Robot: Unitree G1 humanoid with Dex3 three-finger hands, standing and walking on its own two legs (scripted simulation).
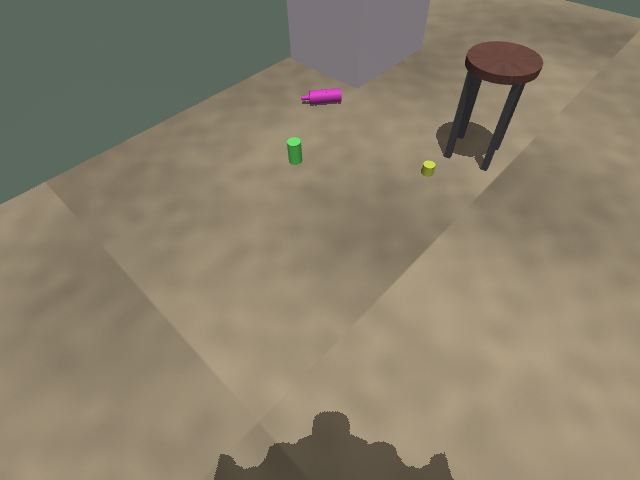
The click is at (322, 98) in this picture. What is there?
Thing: lying bottle
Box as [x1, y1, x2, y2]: [301, 88, 341, 103]
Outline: 340,88 311,90 309,91 308,95 301,96 301,99 309,99 310,103 340,101
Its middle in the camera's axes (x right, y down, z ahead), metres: +0.03 -0.81 +2.23
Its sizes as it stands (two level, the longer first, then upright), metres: 0.226 0.073 0.073
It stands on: the floor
